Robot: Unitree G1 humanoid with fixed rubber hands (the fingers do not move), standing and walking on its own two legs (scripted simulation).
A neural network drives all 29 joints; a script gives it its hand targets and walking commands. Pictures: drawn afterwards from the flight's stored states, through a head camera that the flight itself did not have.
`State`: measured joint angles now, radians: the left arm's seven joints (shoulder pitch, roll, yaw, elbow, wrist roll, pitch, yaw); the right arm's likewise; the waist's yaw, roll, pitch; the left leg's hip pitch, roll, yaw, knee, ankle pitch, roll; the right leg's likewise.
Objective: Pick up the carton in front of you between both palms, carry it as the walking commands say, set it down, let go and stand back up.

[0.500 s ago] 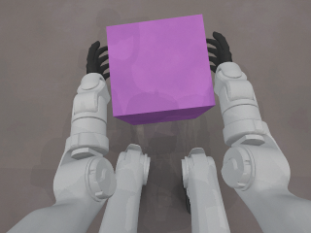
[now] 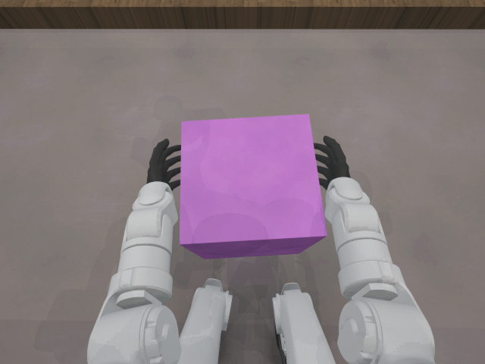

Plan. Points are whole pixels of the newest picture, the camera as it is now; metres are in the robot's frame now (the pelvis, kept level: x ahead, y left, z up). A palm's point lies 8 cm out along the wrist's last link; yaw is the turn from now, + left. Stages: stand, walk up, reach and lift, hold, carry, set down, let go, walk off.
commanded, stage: reach and lift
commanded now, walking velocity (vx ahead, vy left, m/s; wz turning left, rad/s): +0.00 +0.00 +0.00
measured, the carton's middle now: (248, 197) +0.42 +0.02 -0.11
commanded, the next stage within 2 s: hold in 1.80 s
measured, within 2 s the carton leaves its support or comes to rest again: neither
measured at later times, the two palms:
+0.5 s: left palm (125, 164) +0.37 +0.16 +0.11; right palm (384, 169) +0.38 -0.14 +0.11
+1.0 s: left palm (85, 146) +0.35 +0.16 +0.20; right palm (442, 161) +0.35 -0.14 +0.20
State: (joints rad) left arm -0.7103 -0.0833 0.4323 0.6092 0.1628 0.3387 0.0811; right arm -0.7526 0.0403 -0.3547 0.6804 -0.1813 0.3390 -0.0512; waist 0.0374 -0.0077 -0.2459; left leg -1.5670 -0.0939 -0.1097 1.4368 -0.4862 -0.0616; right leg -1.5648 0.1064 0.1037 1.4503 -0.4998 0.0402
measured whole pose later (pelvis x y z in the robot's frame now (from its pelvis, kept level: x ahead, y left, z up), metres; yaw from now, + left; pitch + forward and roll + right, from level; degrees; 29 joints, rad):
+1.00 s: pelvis +0.05 +0.01 +0.18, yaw +0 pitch -3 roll +0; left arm -0.32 -0.16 0.31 0.42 0.30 0.61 0.01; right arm -0.30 0.16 -0.29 0.41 -0.29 0.61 0.00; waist 0.00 0.00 -0.03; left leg -0.19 -0.05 -0.14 0.48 -0.23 -0.01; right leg -0.19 0.05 0.15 0.48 -0.24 0.02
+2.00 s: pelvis +0.07 +0.01 +0.19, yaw +0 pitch -7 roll +0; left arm -0.26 -0.15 0.22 0.23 0.27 0.75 0.00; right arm -0.24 0.15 -0.21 0.22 -0.26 0.76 0.00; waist 0.00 0.00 -0.01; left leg -0.05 -0.03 -0.14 0.35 -0.19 -0.01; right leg -0.04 0.04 0.14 0.35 -0.20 0.01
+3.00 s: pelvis +0.38 -0.03 +0.16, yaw +2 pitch +3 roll -2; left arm -0.21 -0.14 0.10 -0.30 0.12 1.20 0.09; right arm -0.16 0.13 -0.15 -0.36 -0.09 1.23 -0.09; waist -0.01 0.03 -0.10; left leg -0.18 0.10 0.07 0.94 -0.48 -0.01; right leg -0.44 -0.01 -0.26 0.60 -0.21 -0.10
